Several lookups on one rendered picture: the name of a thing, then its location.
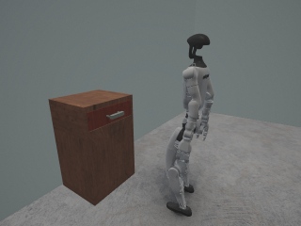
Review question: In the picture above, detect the right robot forearm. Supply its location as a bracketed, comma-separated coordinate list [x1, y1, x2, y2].
[200, 97, 214, 122]

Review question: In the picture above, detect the left robot forearm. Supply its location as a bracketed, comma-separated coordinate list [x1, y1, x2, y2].
[182, 101, 199, 141]

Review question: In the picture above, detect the robot right upper arm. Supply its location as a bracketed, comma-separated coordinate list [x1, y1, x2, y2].
[205, 66, 214, 101]

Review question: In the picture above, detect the left robot hand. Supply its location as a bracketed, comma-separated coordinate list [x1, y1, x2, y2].
[176, 139, 192, 164]

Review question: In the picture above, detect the left robot shin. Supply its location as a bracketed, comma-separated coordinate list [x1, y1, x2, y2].
[166, 168, 186, 209]

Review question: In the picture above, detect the right robot hand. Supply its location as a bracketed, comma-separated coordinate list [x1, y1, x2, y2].
[196, 121, 209, 141]

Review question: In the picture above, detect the robot left upper arm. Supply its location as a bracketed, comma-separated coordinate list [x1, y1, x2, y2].
[182, 67, 202, 109]

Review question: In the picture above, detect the cabinet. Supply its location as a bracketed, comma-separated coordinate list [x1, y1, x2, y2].
[48, 89, 135, 206]

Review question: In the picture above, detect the drawer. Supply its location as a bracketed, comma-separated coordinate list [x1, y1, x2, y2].
[87, 100, 132, 132]

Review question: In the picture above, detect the handle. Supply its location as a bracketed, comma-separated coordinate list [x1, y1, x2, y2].
[106, 111, 125, 120]

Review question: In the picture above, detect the robot left thigh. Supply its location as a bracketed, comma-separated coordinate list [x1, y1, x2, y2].
[166, 126, 185, 176]

